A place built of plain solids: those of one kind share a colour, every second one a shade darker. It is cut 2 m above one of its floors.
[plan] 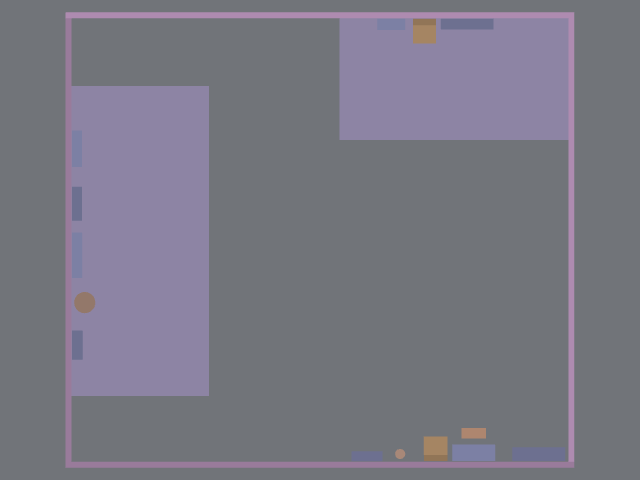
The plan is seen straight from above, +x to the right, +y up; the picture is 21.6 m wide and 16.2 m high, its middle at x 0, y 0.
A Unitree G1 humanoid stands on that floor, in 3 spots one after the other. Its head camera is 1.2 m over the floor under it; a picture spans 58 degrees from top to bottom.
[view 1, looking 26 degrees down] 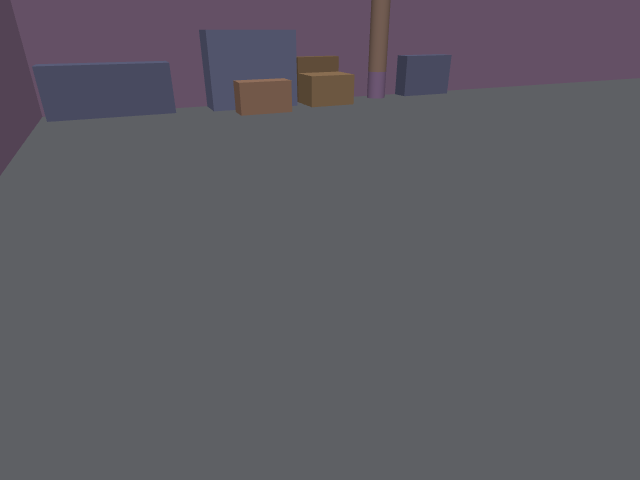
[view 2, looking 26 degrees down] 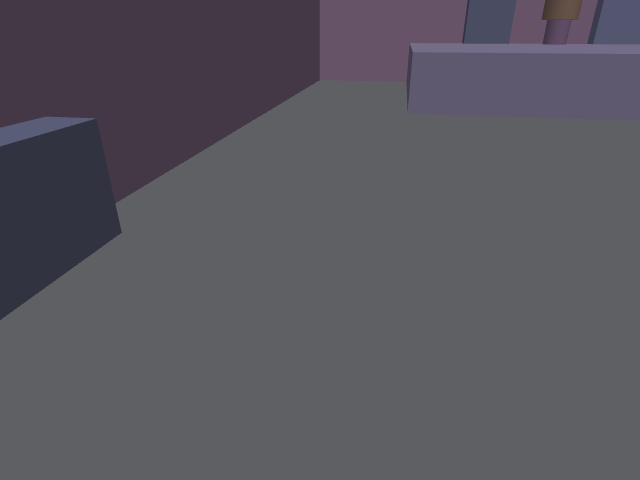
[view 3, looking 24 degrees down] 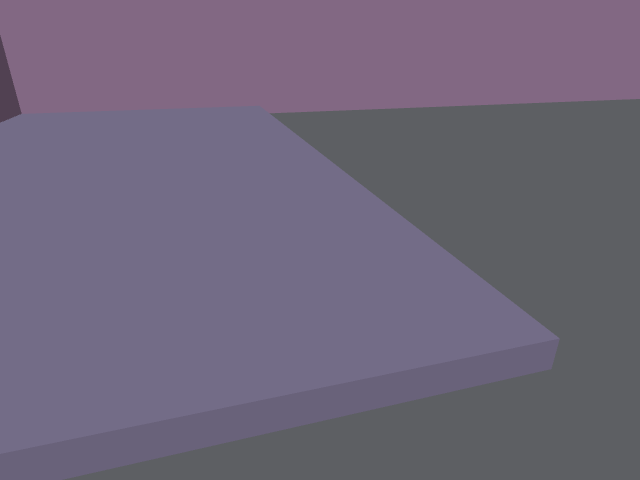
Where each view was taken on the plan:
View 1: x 7.27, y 0.37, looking -114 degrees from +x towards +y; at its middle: ground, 2.74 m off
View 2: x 3.37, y -5.41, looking -170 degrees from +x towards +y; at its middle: ground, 2.74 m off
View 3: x -0.43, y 4.67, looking -16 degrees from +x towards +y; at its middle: floor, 2.58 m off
